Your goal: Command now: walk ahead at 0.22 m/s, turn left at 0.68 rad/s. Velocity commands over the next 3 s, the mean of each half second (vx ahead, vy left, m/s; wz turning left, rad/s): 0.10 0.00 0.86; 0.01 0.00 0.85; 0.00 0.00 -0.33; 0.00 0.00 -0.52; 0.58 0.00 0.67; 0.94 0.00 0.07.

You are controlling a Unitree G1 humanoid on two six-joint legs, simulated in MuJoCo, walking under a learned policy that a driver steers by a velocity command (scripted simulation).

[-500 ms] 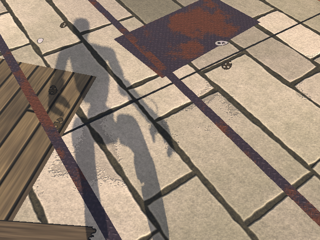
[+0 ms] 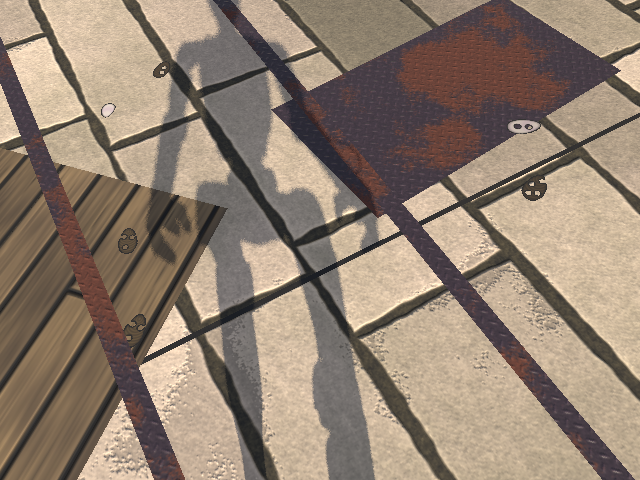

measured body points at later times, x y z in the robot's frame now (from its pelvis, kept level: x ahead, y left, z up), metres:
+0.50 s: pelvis +0.14 +0.01 -0.01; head +0.17 +0.04 +0.44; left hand +0.19 +0.32 -0.12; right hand +0.35 -0.23 -0.11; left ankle +0.20 +0.08 -0.74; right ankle +0.27 -0.14 -0.70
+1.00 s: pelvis +0.19 -0.04 +0.00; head +0.23 -0.03 +0.45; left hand +0.05 +0.23 -0.09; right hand +0.50 -0.10 -0.12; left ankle +0.06 +0.03 -0.68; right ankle +0.27 -0.10 -0.74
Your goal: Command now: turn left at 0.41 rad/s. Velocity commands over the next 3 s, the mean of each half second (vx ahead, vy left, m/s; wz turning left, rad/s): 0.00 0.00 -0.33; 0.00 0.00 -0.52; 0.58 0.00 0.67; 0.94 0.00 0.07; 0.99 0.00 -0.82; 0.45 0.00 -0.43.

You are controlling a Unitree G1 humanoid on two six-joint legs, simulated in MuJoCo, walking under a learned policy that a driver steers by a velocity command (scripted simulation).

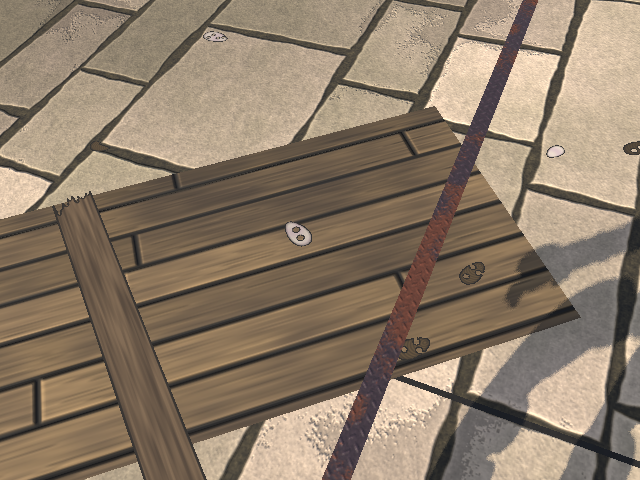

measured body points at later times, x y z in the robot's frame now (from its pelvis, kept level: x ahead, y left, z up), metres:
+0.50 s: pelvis -0.03 +0.00 -0.02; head +0.00 -0.02 +0.43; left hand +0.13 +0.26 -0.12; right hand +0.06 -0.29 -0.13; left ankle -0.03 +0.12 -0.74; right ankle -0.06 -0.08 -0.73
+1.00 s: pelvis -0.01 -0.03 +0.00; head +0.00 -0.05 +0.45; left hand +0.23 +0.13 -0.11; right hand -0.07 -0.31 -0.13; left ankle +0.07 +0.07 -0.72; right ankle -0.05 -0.08 -0.74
